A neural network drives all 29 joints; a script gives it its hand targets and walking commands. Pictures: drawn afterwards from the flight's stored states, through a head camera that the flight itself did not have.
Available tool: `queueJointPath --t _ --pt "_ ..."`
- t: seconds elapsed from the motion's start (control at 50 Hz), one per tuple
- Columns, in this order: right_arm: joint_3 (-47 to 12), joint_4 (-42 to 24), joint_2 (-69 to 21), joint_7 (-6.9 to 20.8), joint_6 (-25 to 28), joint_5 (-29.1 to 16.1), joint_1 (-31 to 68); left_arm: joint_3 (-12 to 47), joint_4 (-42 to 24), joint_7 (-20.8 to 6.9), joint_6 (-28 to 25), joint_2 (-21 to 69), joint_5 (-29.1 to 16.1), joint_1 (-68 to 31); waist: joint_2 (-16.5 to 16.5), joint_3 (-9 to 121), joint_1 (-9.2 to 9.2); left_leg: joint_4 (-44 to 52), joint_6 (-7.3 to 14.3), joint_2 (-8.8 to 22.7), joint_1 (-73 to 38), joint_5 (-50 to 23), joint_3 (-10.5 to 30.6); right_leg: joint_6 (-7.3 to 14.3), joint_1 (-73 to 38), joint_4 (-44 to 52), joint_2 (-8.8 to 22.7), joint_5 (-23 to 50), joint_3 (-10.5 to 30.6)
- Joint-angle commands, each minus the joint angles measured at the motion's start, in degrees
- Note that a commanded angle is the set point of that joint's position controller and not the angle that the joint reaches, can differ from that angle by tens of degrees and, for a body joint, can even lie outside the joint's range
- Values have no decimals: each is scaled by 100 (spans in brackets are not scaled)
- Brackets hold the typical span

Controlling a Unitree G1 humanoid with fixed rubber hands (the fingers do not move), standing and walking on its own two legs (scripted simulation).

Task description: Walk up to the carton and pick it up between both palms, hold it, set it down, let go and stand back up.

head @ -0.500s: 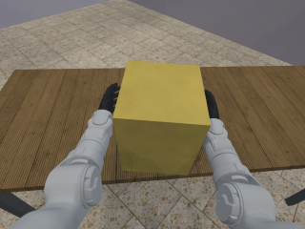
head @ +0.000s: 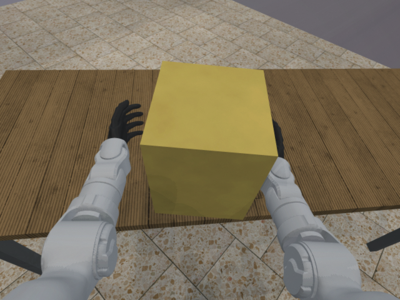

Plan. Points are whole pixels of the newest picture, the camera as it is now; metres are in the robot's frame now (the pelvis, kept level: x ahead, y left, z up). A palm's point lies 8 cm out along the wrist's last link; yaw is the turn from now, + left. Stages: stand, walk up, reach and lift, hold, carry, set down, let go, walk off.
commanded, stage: set down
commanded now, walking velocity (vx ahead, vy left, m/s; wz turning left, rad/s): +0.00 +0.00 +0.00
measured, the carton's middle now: (205, 146) +0.41 -0.02 +0.07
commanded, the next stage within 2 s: none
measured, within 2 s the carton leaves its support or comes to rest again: neither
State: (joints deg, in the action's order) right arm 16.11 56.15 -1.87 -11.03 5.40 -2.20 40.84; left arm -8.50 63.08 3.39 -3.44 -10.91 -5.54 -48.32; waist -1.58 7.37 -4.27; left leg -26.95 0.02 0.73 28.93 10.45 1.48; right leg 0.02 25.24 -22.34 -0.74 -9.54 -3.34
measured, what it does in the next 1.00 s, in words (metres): stands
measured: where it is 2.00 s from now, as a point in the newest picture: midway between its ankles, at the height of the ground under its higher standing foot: outside the picture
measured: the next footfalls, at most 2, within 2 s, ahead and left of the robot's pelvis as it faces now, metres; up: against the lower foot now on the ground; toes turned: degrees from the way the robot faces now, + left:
none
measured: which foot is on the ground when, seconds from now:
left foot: down 0.00-1.00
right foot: down 0.00-1.00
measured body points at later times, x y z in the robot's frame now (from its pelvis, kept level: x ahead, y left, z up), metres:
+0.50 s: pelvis -0.02 +0.00 +0.00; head -0.01 +0.03 +0.45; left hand +0.38 +0.20 +0.08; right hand +0.33 -0.19 +0.07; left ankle +0.02 +0.11 -0.74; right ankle +0.00 -0.12 -0.74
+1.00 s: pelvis -0.03 +0.00 +0.00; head -0.04 +0.02 +0.45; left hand +0.30 +0.22 +0.06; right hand +0.27 -0.20 +0.07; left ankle +0.02 +0.11 -0.74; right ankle +0.00 -0.12 -0.74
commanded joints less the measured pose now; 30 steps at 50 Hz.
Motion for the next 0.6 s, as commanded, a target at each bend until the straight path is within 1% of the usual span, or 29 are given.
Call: queueJointPath --t 0.0,0.02,0.04,0.06,0.08,0.1,0.12,0.14,0.16,0.18,0.2,0.22,0.24,0.28,0.3,0.32,0.34,0.36,0.38,0.4,0.42,0.44,0.46,0.48,0.5,0.52,0.54,0.56,0.58 --pt "-960 -2045 1578 -108 414 -510 2172 292 -2158 -171 -144 -1077 64 -2203 857 4852 54 -598 -585 -1 -2811 -3650 -241 -160 -1431 -190 -315 3092 99" --pt "-1161 -2414 1511 -137 490 -553 1761 249 -2609 -219 -5 -1058 92 -1694 812 4823 48 -620 -555 -27 -2871 -3875 -238 -229 -1675 -259 -332 3536 100" --pt "-983 -2361 1583 -174 390 -524 2010 295 -2824 -218 41 -1234 16 -2030 965 4816 28 -584 -564 -64 -2801 -3649 -271 -251 -1554 -208 -292 3161 133" --pt "-946 -2045 1548 -170 280 -479 1956 282 -2653 -233 136 -1255 99 -2091 986 4358 -56 -509 -559 -70 -2697 -3377 -271 -255 -1382 -136 -294 2877 101" --pt "-1228 -2388 1504 -126 252 -730 1373 321 -3268 -237 250 -1106 84 -1458 1105 4227 128 -527 -557 -40 -3037 -3749 -250 -200 -1515 -147 -296 3054 137" --pt "-1176 -2256 1490 -95 145 -649 1453 285 -2957 -291 333 -1232 137 -1569 962 4102 128 -454 -536 -26 -2932 -3427 -235 -210 -1424 -78 -300 2701 80" --pt "-1125 -2421 1577 -116 106 -719 1217 206 -3089 -340 470 -1319 160 -1352 1018 3874 157 -382 -509 -74 -2943 -3258 -312 -232 -1517 -53 -288 2708 116" --pt "-1267 -2452 1490 -120 -11 -714 1045 189 -3080 -376 540 -1287 145 -1164 782 3702 236 -239 -450 -88 -2953 -3092 -317 -244 -1677 -19 -273 2710 144" --pt "-1200 -2393 1509 -114 -127 -703 1285 187 -3141 -394 558 -1441 85 -1472 827 3371 143 -157 -431 -102 -2752 -2597 -333 -245 -1616 15 -247 2246 132" --pt "-1135 -2653 1515 -105 -194 -590 1521 226 -3138 -393 535 -1510 20 -1632 685 3396 180 -57 -369 -119 -2566 -2151 -355 -262 -1632 9 -230 1970 120" --pt "-1166 -2783 1447 -89 -177 -681 1097 327 -3506 -363 535 -1374 9 -1218 908 3320 200 -60 -431 -75 -2709 -2314 -306 -211 -1611 -7 -238 1981 130" --pt "-1122 -3022 1477 -90 -168 -611 1125 311 -3743 -355 507 -1445 -13 -1234 858 3561 127 -50 -411 -76 -2740 -2270 -326 -247 -1545 20 -264 1908 110" --pt "-1222 -3214 1537 -104 -211 -672 1070 320 -3727 -386 616 -1480 -69 -1172 846 3400 179 -42 -377 -84 -2799 -2261 -343 -260 -1565 23 -232 2036 126" --pt "-1292 -3418 1456 -60 -292 -668 682 352 -3945 -448 696 -1404 -85 -831 689 3269 149 -78 -352 -45 -2892 -2517 -282 -264 -1685 -47 -265 2257 97" --pt "-1446 -3714 1400 -55 -243 -799 139 295 -4354 -497 775 -1409 -9 -294 787 3302 265 -111 -385 -85 -3166 -2809 -270 -249 -1879 -29 -245 2480 138" --pt "-1160 -3569 1511 -65 -375 -624 1009 395 -3718 -541 794 -1624 -222 -1098 810 2829 161 25 -328 -113 -2650 -1827 -304 -215 -1459 78 -187 1524 165" --pt "-1261 -3616 1423 5 -425 -686 546 503 -3948 -551 858 -1392 -246 -599 714 2653 197 59 -308 -55 -2751 -1858 -261 -196 -1676 25 -201 1682 161" --pt "-1095 -3578 1562 -29 -492 -605 901 447 -3788 -527 872 -1623 -247 -949 809 2400 163 115 -319 -70 -2500 -1484 -254 -172 -1633 14 -174 1319 173" --pt "-1141 -4190 1538 -48 -480 -660 433 569 -4627 -491 932 -1487 -333 -477 783 2738 136 121 -318 -24 -2649 -1598 -241 -146 -1890 -20 -202 1580 159" --pt "-1101 -3898 1452 -4 -611 -618 927 542 -4063 -486 877 -1544 -420 -1027 661 2411 200 173 -268 -13 -2381 -1086 -236 -126 -1621 37 -169 970 186" --pt "-1034 -3931 1520 31 -695 -566 922 665 -3950 -490 958 -1507 -489 -1009 714 2388 148 292 -245 -11 -2374 -760 -228 -80 -1529 70 -143 738 145" --pt "-1100 -3970 1485 59 -774 -611 658 711 -3902 -503 978 -1463 -550 -811 627 2077 132 316 -145 -44 -2267 -535 -283 -88 -1537 76 -104 673 212" --pt "-1235 -3894 1254 64 -786 -620 649 561 -3552 -531 962 -1606 -435 -884 563 1930 278 380 -113 -69 -2069 -265 -242 -92 -1658 48 -102 514 239" --pt "-1240 -4170 1325 66 -689 -744 26 576 -4084 -508 979 -1513 -401 -91 605 2212 285 381 -144 -61 -2384 -640 -244 -53 -1862 22 -147 873 214" --pt "-1185 -4086 1303 47 -765 -597 188 521 -3893 -545 1048 -1570 -368 -364 524 1957 267 387 -137 -89 -2182 -400 -250 -111 -1892 71 -146 748 238" --pt "-1230 -4324 1376 38 -771 -642 148 522 -3903 -549 1065 -1588 -452 -216 468 1892 336 399 -92 -76 -2074 -456 -258 -131 -1918 39 -114 726 269" --pt "-1216 -4193 1419 58 -876 -670 316 584 -4042 -562 1121 -1508 -481 -629 588 1858 215 415 -94 -74 -2062 -453 -283 -111 -1756 31 -117 620 255" --pt "-1134 -4175 1307 36 -943 -546 761 585 -3814 -567 1085 -1530 -506 -968 416 1815 208 431 -23 -98 -1852 -176 -278 -133 -1733 59 -58 357 286" --pt "-1314 -4485 1219 -2 -828 -600 -667 464 -4282 -602 1071 -1464 -403 527 292 1826 322 462 2 -110 -2115 -529 -299 -184 -2185 138 18 749 416"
